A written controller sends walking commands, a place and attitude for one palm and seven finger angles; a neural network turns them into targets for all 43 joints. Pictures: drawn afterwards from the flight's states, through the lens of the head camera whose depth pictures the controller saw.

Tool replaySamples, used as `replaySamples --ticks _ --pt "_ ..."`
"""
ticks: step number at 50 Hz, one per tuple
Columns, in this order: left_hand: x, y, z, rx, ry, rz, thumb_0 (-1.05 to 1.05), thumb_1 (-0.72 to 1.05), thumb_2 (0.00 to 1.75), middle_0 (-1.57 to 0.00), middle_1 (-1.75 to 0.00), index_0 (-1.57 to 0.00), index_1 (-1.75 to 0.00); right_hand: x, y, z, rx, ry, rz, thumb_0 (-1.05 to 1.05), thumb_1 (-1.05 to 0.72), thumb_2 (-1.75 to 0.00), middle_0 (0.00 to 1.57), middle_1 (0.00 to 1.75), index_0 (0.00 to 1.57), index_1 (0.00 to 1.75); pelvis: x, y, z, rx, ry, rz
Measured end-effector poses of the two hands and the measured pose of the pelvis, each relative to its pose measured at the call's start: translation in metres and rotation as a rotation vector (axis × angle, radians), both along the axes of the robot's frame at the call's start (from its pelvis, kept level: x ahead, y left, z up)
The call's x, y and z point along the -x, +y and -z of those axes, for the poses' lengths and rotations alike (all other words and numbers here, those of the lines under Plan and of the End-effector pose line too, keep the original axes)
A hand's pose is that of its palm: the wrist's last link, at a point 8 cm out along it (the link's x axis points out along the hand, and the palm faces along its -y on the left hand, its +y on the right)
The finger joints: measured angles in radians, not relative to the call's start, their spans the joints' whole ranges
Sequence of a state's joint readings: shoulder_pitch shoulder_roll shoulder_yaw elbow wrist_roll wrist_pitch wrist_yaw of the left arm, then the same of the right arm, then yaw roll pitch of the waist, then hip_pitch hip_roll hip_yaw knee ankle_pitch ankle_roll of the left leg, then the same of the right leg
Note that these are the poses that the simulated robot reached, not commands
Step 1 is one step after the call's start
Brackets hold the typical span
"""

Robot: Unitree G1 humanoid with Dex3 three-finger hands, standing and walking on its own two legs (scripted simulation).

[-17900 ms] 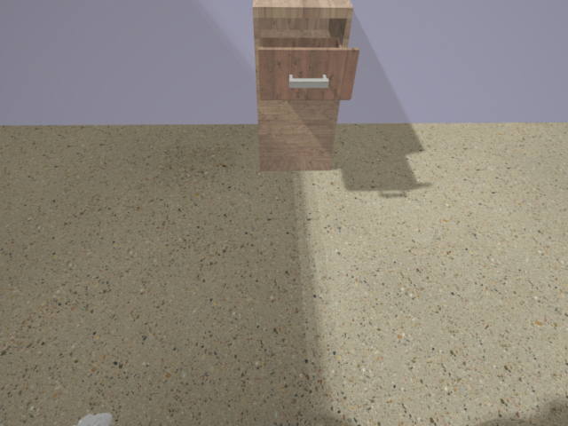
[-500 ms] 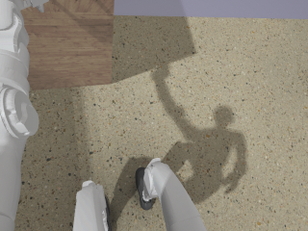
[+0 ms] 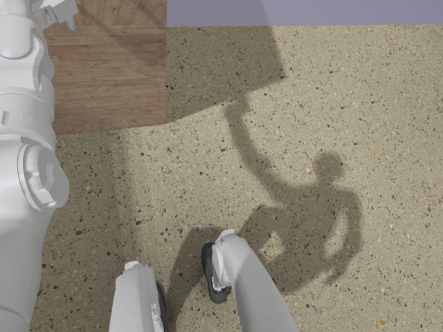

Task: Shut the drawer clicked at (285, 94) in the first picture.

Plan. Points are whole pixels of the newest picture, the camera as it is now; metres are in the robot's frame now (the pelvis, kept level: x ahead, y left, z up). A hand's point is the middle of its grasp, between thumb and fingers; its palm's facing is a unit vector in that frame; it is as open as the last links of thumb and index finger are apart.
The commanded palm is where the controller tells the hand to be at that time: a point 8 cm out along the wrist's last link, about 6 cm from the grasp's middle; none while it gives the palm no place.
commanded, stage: pull the fist back off the drawer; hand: left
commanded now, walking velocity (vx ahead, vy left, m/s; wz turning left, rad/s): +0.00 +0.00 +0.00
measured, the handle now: out of the picture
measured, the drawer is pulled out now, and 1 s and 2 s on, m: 0.00 0.00 0.00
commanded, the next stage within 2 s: draw the hand back to the body in 0.16 s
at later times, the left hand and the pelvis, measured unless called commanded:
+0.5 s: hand (28, 15) +0.55 +0.15 +0.11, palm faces +0.02 -1.00 -0.08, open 3.2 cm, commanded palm +0.51 +0.18 +0.13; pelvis +0.07 -0.01 +0.07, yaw +0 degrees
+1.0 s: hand out of the picture +0.38 +0.21 +0.21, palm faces +0.18 -0.95 -0.26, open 3.2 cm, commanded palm +0.34 +0.25 +0.23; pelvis +0.08 +0.00 +0.14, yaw +3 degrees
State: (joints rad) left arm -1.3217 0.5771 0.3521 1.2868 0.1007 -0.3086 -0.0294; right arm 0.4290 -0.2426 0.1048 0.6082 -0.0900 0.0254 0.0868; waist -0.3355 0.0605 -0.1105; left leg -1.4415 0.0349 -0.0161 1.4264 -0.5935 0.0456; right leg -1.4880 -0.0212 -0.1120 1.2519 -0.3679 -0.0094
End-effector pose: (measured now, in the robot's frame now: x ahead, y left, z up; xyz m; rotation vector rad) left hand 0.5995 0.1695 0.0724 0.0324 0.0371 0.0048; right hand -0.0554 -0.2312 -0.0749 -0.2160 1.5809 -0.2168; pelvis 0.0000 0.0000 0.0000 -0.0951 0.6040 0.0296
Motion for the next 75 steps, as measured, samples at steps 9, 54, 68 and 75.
replaySamples --ticks 9,54,68,75 --pt "0.002 -0.002 0.003 -0.001 0.007 -0.007 0.01 0.81 0.87 -1.40 -1.60 -1.40 -1.60 -0.046 -0.009 -0.004 -0.015 -0.055 -0.025 0.00 -0.91 -0.89 0.20 0.30 0.21 0.30 -0.023 -0.001 -0.015 -0.014 -0.013 0.007" --pt "0.273 0.093 -0.176 -0.249 -0.013 -0.240 0.01 0.90 0.90 -1.40 -1.60 -1.40 -1.60 -0.325 0.033 -0.144 -0.092 -0.837 -0.251 0.01 -0.91 -0.89 0.20 0.30 0.20 0.30 -0.084 0.004 -0.143 -0.087 -0.560 -0.024" --pt "0.358 0.114 -0.238 -0.364 -0.142 -0.357 0.01 0.89 0.89 -1.41 -1.60 -1.40 -1.60 -0.327 0.043 -0.157 -0.116 -0.903 -0.322 0.01 -0.90 -0.89 0.20 0.30 0.21 0.30 -0.085 0.006 -0.154 -0.090 -0.654 -0.028" --pt "0.399 0.122 -0.270 -0.471 -0.217 -0.431 0.01 0.89 0.89 -1.41 -1.60 -1.40 -1.60 -0.322 0.033 -0.157 -0.105 -0.921 -0.328 0.01 -0.90 -0.89 0.20 0.30 0.21 0.30 -0.081 0.002 -0.154 -0.092 -0.673 -0.029"
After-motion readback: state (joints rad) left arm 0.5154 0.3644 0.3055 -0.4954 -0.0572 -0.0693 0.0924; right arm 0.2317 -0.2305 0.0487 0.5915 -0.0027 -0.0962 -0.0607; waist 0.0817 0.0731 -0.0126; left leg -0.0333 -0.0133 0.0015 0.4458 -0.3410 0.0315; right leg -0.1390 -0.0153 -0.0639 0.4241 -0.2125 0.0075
